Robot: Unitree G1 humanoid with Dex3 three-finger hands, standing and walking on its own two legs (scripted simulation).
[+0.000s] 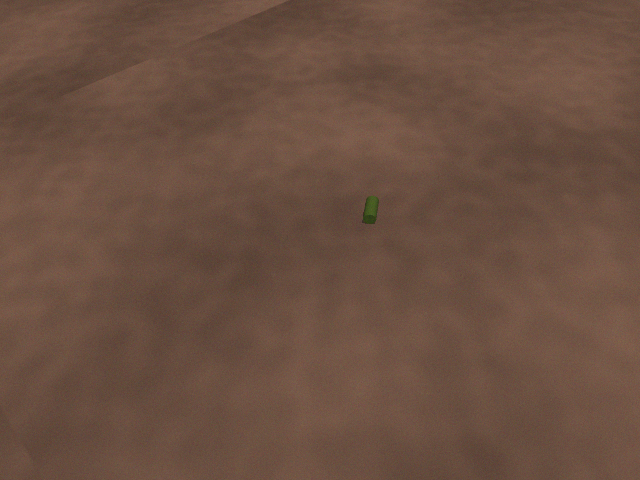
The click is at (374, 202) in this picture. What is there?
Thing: lying can
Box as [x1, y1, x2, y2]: [363, 196, 378, 223]
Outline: 375,196 369,196 366,199 363,220 367,223 372,223 375,221 378,199
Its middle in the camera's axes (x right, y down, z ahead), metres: +0.22 -0.15 +1.73
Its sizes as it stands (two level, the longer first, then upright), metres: 0.119 0.057 0.057
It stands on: the floor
